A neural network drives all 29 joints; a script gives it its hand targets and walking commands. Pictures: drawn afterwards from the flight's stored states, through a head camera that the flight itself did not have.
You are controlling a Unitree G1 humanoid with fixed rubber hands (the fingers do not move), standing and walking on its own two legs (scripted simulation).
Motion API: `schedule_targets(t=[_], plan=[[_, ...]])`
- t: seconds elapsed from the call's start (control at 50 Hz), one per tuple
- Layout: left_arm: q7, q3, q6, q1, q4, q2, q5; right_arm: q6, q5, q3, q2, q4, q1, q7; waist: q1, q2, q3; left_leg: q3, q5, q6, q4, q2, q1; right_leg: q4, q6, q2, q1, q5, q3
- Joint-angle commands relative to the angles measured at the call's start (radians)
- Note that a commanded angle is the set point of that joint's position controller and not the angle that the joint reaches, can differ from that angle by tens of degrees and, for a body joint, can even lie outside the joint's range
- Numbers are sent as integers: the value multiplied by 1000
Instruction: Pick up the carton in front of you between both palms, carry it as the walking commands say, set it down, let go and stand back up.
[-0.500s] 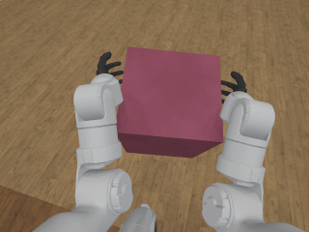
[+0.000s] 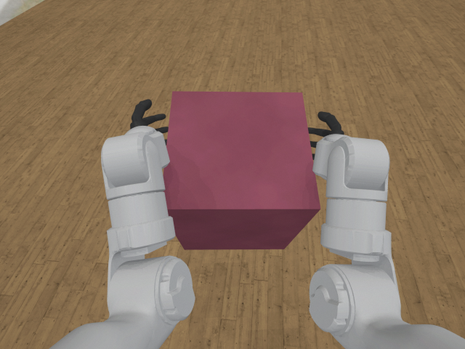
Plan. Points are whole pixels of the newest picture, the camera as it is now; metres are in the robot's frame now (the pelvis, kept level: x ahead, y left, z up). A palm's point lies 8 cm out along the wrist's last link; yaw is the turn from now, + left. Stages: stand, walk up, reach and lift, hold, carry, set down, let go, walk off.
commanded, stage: carry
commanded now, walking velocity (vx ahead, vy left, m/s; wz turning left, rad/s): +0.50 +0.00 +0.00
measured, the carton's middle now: (235, 181) +0.39 +0.01 +0.08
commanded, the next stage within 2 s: none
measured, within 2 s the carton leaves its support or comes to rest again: neither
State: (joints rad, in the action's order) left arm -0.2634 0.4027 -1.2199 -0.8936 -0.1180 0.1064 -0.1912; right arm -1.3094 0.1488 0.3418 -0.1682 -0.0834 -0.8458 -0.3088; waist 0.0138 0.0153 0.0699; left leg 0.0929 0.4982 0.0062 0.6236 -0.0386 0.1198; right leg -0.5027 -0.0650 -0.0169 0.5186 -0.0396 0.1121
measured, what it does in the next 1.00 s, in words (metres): walks ahead: left foot, then right foot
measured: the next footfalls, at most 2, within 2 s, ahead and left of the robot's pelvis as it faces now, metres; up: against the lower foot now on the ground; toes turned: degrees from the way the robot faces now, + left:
left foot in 0.40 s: +0.39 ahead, +0.11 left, +0.00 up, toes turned +9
right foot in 0.72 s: +0.64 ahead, -0.12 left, +0.00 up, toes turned -11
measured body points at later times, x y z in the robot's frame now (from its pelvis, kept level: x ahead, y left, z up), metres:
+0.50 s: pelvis +0.32 +0.02 +0.02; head +0.34 +0.01 +0.47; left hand +0.65 +0.16 +0.12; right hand +0.64 -0.13 +0.11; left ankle +0.35 +0.11 -0.72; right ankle +0.21 -0.08 -0.64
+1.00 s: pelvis +0.63 -0.01 +0.03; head +0.62 -0.02 +0.48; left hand +0.91 +0.15 +0.14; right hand +0.92 -0.14 +0.12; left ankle +0.71 +0.13 -0.67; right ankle +0.60 -0.12 -0.72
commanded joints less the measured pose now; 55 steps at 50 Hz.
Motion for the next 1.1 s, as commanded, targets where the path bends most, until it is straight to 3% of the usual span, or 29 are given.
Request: schedule_targets(t=[0.0, 0.06, 0.1, 0.16, 0.22, 0.26, 0.32, 0.34, 0.36, 0.38, 0.4, 0.46, 0.5, 0.52, 0.58, 0.64, 0.68, 0.7, 0.72, 0.74, 0.76, 0.78, 0.8, 0.84, 0.92, 0.96, 0.98, 1.04, 1.08], plan=[[207, -514, -48, -505, -155, 929, 356, 48, -264, -479, -869, -7, -690, 200, -69, -321, 483, -22, 75, 21, 690, 146, 628, 112, -229, -384, -923, 229, -718], [228, -594, -15, -610, 10, 1090, 468, 82, -324, -522, -982, 92, -762, 204, -113, -76, 474, -109, -37, -6, 636, 26, 710, 128, -167, -320, -877, 200, -482], [237, -610, 7, -511, 5, 1111, 442, 100, -302, -549, -995, 39, -659, 209, -70, -102, 460, -115, -120, -10, 472, -12, 583, 174, -115, -286, -747, 138, -400], [251, -718, 37, -455, 25, 1184, 456, 143, -253, -577, -1020, 68, -553, 222, -65, -137, 417, -71, -156, 6, 204, -29, 494, 244, -124, -297, -626, 49, -273], [265, -760, 73, -384, 107, 1192, 453, 173, -266, -643, -1068, 95, -428, 239, -74, -119, 390, 26, -301, 14, -32, 49, 429, 189, -75, -218, -675, 361, -187], [275, -801, 78, -250, 103, 1182, 453, 184, -275, -695, -1051, 123, -321, 248, -60, -189, 409, 69, -390, 6, -124, 58, 329, 155, -51, -235, -686, 443, -113], [273, -846, 90, -119, 209, 1133, 416, 187, -298, -776, -1060, 194, -211, 265, -30, -138, 446, 134, -620, -14, -330, 77, 12, -75, 44, -145, -600, 576, 37], [276, -855, 71, -72, 212, 1130, 431, 186, -319, -785, -1037, 263, -197, 272, -15, -93, 493, 64, -554, -51, -222, 4, -256, -154, 78, -139, -386, 434, 24], [274, -826, 59, 12, 226, 1072, 406, 168, -335, -800, -1041, 233, -145, 273, 7, 2, 510, -154, -544, -128, -219, -153, -412, -392, 90, -95, -163, 203, 46], [275, -833, 34, 98, 204, 1071, 413, 166, -344, -814, -1001, 307, -149, 272, -15, 200, 451, -449, -773, -181, -212, -358, -483, -526, 97, 20, 48, -441, -34], [279, -851, 33, 77, 283, 1053, 428, 154, -342, -824, -997, 269, -43, 279, 9, 203, 477, -534, -774, -291, -239, -381, -593, -688, 69, 43, 245, -538, -51], [295, -855, 11, 166, 320, 1143, 433, 143, -380, -827, -1092, 394, -34, 291, 17, 66, 379, -385, -580, -238, -318, -336, -409, -522, 61, -85, 265, -458, -144], [292, -883, 4, 199, 374, 1167, 445, 122, -402, -801, -1118, 411, 24, 307, 15, 28, 353, -266, -599, -188, -355, -288, -309, -368, 75, -72, 171, -405, -77], [298, -894, 6, 174, 447, 1178, 456, 122, -430, -815, -1128, 438, 16, 314, 7, 104, 359, -242, -570, -178, -366, -299, -299, -245, 66, -91, 121, -401, -116], [291, -857, -13, 308, 392, 1166, 425, 96, -410, -830, -1080, 455, 102, 319, 14, 185, 289, -84, -525, -117, -369, -195, -150, -4, 87, -11, -68, -204, 51], [293, -876, -27, 327, 405, 1079, 396, 75, -378, -803, -1033, 409, 183, 326, 4, 142, 249, 1, -388, -84, -332, -169, -73, 98, 91, -15, -214, -54, 100], [298, -867, -51, 337, 378, 1060, 419, 54, -385, -806, -1013, 428, 171, 324, -11, 71, 231, 59, -491, -54, -174, -147, 41, 100, 61, 6, -396, -85, 133], [299, -875, -47, 324, 409, 1046, 434, 49, -391, -812, -976, 444, 154, 328, -27, 63, 239, 94, -505, -15, -52, -119, 170, 78, 34, -48, -527, -93, 47], [293, -862, -57, 337, 398, 1016, 425, 39, -412, -835, -966, 494, 102, 321, -54, -178, 287, 116, -337, 33, 262, -36, 306, 194, -33, -273, -631, -272, -304], [286, -823, -60, 359, 352, 991, 412, 28, -417, -826, -949, 494, 103, 322, -70, -345, 252, 82, -59, 34, 493, 74, 604, 279, -181, -413, -774, -149, -626], [283, -829, -53, 305, 398, 987, 407, 26, -410, -825, -956, 451, 111, 324, -61, -293, 250, 4, 60, 23, 613, 14, 665, 266, -210, -429, -756, 58, -615], [290, -861, -59, 293, 399, 1031, 435, 39, -382, -818, -944, 480, 86, 315, -60, -138, 305, -70, 44, -5, 648, -28, 698, 229, -218, -432, -775, 44, -551], [292, -876, -48, 280, 448, 1061, 459, 39, -396, -823, -983, 475, 108, 315, -53, -89, 319, -89, -55, -15, 604, -70, 658, 230, -145, -391, -720, 16, -438], [304, -874, -35, 282, 446, 1113, 455, 73, -421, -845, -1068, 516, 81, 318, -28, -95, 275, -70, -162, -11, 414, -103, 557, 311, -55, -343, -569, -95, -256], [311, -910, -19, 272, 476, 1127, 488, 99, -400, -837, -1046, 541, 140, 304, -28, -166, 256, -21, -326, 15, 167, -92, 524, 357, -70, -302, -545, -173, -131], [301, -889, -18, 324, 436, 1098, 453, 92, -385, -829, -1010, 522, 142, 297, -32, -133, 211, 43, -360, 26, -12, -52, 453, 347, -47, -261, -529, -53, -36], [299, -882, -20, 353, 440, 1078, 448, 85, -389, -850, -1010, 526, 191, 299, -32, -186, 214, 55, -422, 17, -32, -66, 398, 351, -43, -260, -470, -39, -14], [290, -867, -39, 394, 427, 1026, 422, 62, -412, -861, -963, 565, 163, 309, -27, -188, 172, 54, -452, 13, -128, -65, 332, 296, 2, -251, -509, 10, 10], [282, -893, -48, 364, 451, 1008, 433, 64, -395, -834, -945, 504, 257, 314, -31, -113, 178, 160, -477, 27, -147, -13, 234, 232, -2, -231, -457, -7, 54]])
